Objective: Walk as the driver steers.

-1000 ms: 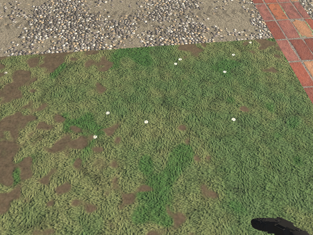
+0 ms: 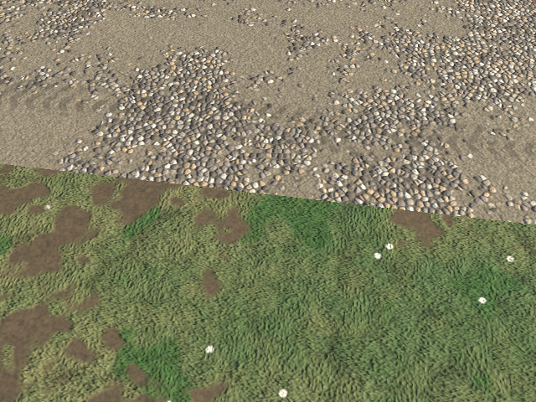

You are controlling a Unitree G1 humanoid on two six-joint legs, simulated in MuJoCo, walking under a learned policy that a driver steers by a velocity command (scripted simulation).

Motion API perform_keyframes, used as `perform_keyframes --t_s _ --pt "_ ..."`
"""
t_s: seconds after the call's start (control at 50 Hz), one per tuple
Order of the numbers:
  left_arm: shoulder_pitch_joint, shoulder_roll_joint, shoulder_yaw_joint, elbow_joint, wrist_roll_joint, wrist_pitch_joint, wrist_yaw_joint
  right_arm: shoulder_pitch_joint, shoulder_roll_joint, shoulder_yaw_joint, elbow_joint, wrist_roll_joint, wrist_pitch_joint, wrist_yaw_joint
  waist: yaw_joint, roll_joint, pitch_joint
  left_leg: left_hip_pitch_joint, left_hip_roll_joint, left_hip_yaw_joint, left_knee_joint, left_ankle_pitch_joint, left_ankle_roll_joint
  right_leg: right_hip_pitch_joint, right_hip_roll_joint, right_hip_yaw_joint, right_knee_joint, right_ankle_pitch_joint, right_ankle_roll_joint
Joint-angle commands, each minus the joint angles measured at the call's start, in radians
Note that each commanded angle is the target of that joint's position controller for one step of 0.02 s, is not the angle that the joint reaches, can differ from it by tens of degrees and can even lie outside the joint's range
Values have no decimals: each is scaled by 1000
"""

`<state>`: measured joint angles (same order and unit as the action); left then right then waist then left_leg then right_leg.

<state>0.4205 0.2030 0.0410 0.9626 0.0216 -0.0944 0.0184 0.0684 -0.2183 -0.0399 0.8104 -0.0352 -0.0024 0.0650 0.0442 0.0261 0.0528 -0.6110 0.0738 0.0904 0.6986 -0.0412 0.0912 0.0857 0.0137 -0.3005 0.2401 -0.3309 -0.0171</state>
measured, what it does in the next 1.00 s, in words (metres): walks ahead, turning left: left foot, then right foot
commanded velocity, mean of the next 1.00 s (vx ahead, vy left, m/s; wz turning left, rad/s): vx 0.38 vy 0.00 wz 0.44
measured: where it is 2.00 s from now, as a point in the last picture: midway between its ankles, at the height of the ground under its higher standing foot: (260, 401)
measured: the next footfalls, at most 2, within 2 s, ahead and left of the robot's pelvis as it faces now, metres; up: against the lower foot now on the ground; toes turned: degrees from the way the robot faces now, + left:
left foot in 0.10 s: +0.21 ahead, +0.09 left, +0.00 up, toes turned +9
right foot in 0.64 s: +0.57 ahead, +0.01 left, +0.00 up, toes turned +24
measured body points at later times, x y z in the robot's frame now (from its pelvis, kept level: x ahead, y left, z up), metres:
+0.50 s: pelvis +0.27 +0.05 +0.01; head +0.30 +0.07 +0.45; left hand +0.40 +0.33 -0.10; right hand +0.33 -0.23 -0.12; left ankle +0.17 +0.08 -0.74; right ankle +0.48 -0.07 -0.68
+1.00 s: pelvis +0.46 +0.07 +0.00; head +0.49 +0.08 +0.45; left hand +0.37 +0.32 -0.13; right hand +0.70 -0.08 -0.12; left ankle +0.45 +0.19 -0.72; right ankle +0.54 -0.01 -0.74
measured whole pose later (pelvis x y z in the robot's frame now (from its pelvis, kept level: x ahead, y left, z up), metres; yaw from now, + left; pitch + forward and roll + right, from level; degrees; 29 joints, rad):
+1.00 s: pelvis +0.46 +0.07 +0.00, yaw +25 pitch +0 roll -1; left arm 0.32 0.24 0.02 0.87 0.01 -0.03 -0.02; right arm 0.14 -0.24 -0.02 0.80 -0.03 0.02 0.00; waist 0.06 0.02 0.05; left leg -0.39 -0.02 -0.04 0.66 -0.27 0.00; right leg -0.27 0.02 -0.04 0.43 -0.16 -0.03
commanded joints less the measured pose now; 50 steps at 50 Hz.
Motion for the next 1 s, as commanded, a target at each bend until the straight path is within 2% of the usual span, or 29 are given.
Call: perform_keyframes --t_s 0.02,0.06,0.08,0.1,0.12,0.14,0.16,0.18,0.2,0.24,0.28,0.34,0.44,0.52,0.56,0.58,0.62,0.64,0.66,0.68,0.7,0.72,0.74,0.78,0.82,0.86,0.92,0.96,1.0 --pt "24 168 35 -26 2 5 13 -61 -59 -12 -78 -4 -11 -1 -28 -104 39 52 -55 59 -55 -97 49 8 -297 44 38 822 -98" --pt "12 203 45 -25 5 23 18 55 -85 -28 -49 -5 -13 -10 -82 -126 -36 194 -130 86 -74 -209 94 32 -299 21 253 1063 -92" --pt "3 216 48 -31 2 34 15 179 -107 -43 -13 -7 -22 -19 -135 -109 -108 350 -166 77 -133 -208 123 -18 -292 12 448 1020 -82" --pt "-7 205 45 -53 4 37 11 343 -176 -73 37 -19 -28 -34 -207 -28 -203 599 -98 -63 -203 -259 170 -201 -267 7 734 776 -48" --pt "24 78 19 -126 -8 30 -11 331 -296 -102 25 -15 -25 -49 -135 219 -272 897 214 -582 -271 -307 313 -656 -83 33 1106 -119 17" --pt "-102 160 36 -171 -5 16 -17 359 -306 -103 8 15 -13 -53 -176 107 -319 924 272 -865 -422 -294 353 -806 1 275 1226 -206 26" --pt "-183 154 32 -196 -13 2 -21 314 -277 -96 22 18 -8 -63 -157 42 -175 838 252 -685 -434 -205 317 -883 -69 323 1190 -93 11" --pt "-171 146 26 -188 -17 -11 -20 268 -222 -83 24 25 -13 -67 -113 -17 -97 702 215 -578 -441 -74 276 -833 -106 321 1087 -9 6" --pt "-156 144 28 -173 -6 -6 -17 220 -187 -74 18 27 -21 -69 -68 -53 -57 603 159 -492 -449 36 235 -767 -129 326 1011 13 9" --pt "-114 134 27 -165 25 32 -20 184 -148 -58 9 37 -40 -68 -18 -42 -71 506 96 -399 -464 159 213 -659 -140 333 934 16 32" --pt "-130 117 24 -177 29 58 -28 215 -168 -60 18 41 -58 -63 -10 -35 -65 469 64 -363 -478 198 212 -658 -135 317 869 32 54" --pt "-256 117 21 -223 25 70 -31 281 -192 -65 28 37 -61 -61 -46 -8 -20 459 39 -365 -511 138 189 -734 -132 303 739 148 75" --pt "-430 124 14 -283 17 65 -38 381 -193 -65 41 34 -58 -63 -115 24 -7 563 28 -395 -482 164 151 -799 -97 312 540 303 74" --pt "-537 128 3 -333 8 51 -45 435 -199 -64 45 22 -54 -73 -150 41 4 638 41 -432 -419 269 144 -785 -53 306 420 303 54" --pt "-523 144 4 -344 4 42 -44 418 -215 -68 36 18 -54 -82 -129 54 4 643 55 -461 -383 310 122 -705 -38 320 352 275 34" --pt "-466 156 7 -331 3 35 -39 385 -224 -71 29 17 -53 -86 -95 59 3 614 43 -453 -337 395 94 -610 -18 319 307 245 19" --pt "-237 201 25 -266 8 13 -15 330 -240 -75 17 29 -60 -78 10 31 -102 543 -42 -403 -80 607 28 -284 21 299 205 300 -22" --pt "-87 249 37 -250 26 -5 0 320 -197 -64 -7 47 -70 -70 68 -9 -222 399 -99 -380 155 383 -2 -21 -134 421 209 366 -59" --pt "-38 347 55 -264 47 2 4 449 -69 -40 -35 87 -64 -81 11 -259 -398 131 -255 -233 496 -505 -39 273 -505 781 258 771 -172" --pt "-74 313 58 -275 10 24 -1 496 -182 -56 -21 47 -48 -95 -18 -233 -465 84 -217 -220 633 -573 -34 200 -522 948 228 833 -245" --pt "-150 216 34 -291 1 31 -1 439 -199 -66 -4 30 -32 -95 -40 -122 -319 69 -165 -216 652 -488 -44 55 -466 789 203 808 -229" --pt "-196 145 12 -287 -2 33 -2 371 -188 -63 -11 21 -23 -86 -42 -73 -203 60 -133 -190 607 -435 -58 -56 -396 629 178 822 -196" --pt "-198 121 1 -276 0 31 -2 337 -164 -60 -17 14 -16 -73 -42 -108 -154 69 -115 -190 563 -403 -68 -124 -336 542 146 842 -173" --pt "-179 134 1 -238 -6 20 -5 347 -115 -48 -14 3 7 -53 -62 -167 -117 136 -125 -196 500 -373 -85 -235 -279 455 99 895 -177" --pt "-177 144 1 -214 -3 6 -14 360 -92 -37 -6 9 14 -49 -87 -148 -148 188 -147 -206 424 -349 -87 -267 -270 420 87 965 -198" --pt "-215 137 -7 -200 -1 5 -21 340 -79 -22 -3 2 20 -51 -113 -150 -155 239 -123 -166 255 -314 -88 -305 -243 379 78 941 -195" --pt "-193 167 1 -172 -5 22 -30 246 -72 2 -12 5 24 -59 -78 -199 -150 336 -108 -99 47 -227 -98 -341 -195 373 81 840 -182" --pt "-167 211 19 -162 -7 44 -35 202 -97 3 -22 13 24 -68 -60 -188 -140 359 -116 -88 -17 -222 -98 -350 -202 427 93 674 -184" --pt "-177 231 30 -166 -16 73 -32 197 -108 4 -24 12 15 -80 -76 -155 -111 427 -118 -77 -146 -196 -81 -411 -196 480 127 441 -163"
Keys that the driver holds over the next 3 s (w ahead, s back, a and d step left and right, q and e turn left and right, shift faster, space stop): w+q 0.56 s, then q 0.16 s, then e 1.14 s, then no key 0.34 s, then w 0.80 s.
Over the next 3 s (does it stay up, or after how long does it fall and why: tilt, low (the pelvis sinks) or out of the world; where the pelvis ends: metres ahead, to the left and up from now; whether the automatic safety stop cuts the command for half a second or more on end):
stays up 0.72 0.08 0.01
